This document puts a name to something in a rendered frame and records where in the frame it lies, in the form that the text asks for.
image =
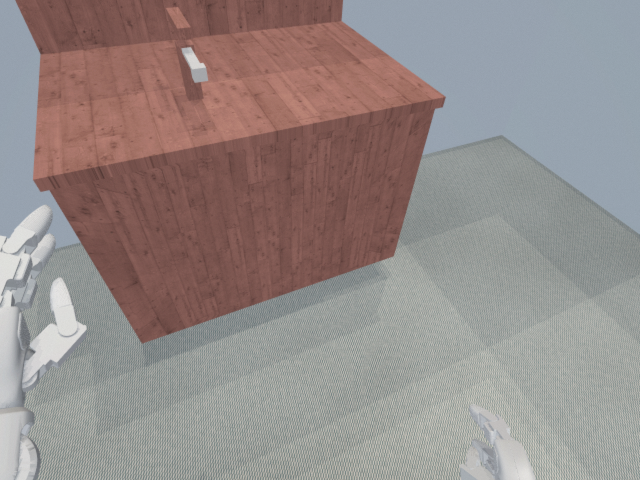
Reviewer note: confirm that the robot left forearm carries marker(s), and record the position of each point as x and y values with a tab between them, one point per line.
19	455

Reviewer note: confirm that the tap lever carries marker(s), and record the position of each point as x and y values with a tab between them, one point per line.
198	70

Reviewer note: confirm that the robot left hand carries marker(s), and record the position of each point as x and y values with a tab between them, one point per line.
22	258

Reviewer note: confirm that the robot right hand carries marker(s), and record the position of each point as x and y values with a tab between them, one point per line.
506	461

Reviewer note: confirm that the counter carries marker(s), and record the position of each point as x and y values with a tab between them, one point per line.
293	164

